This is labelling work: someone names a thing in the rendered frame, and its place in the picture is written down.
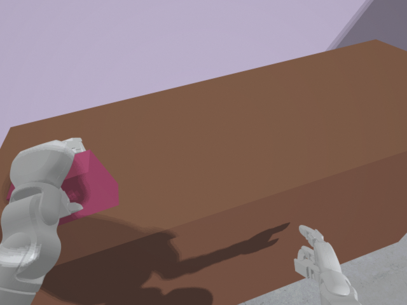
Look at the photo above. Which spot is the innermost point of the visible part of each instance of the robot left hand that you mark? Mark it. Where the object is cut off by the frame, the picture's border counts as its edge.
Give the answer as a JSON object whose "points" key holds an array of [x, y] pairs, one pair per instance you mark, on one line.
{"points": [[48, 163]]}

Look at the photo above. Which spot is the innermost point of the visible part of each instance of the sponge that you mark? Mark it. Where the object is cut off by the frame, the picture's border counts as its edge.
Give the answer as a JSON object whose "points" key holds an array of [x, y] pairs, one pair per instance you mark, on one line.
{"points": [[89, 184]]}

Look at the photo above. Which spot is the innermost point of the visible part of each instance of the robot right hand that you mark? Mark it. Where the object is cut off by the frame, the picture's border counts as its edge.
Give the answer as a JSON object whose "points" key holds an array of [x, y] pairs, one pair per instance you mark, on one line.
{"points": [[319, 260]]}

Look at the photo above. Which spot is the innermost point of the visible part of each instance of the robot right forearm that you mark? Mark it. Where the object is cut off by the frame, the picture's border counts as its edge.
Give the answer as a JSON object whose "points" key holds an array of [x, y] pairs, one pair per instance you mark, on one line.
{"points": [[335, 289]]}

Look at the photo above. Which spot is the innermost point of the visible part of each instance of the robot left forearm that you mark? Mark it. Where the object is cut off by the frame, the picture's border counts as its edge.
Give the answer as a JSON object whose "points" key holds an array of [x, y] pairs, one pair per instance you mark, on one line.
{"points": [[30, 246]]}

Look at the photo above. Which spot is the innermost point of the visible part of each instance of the table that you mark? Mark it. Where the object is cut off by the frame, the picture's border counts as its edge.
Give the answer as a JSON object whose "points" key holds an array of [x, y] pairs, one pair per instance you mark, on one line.
{"points": [[215, 178]]}

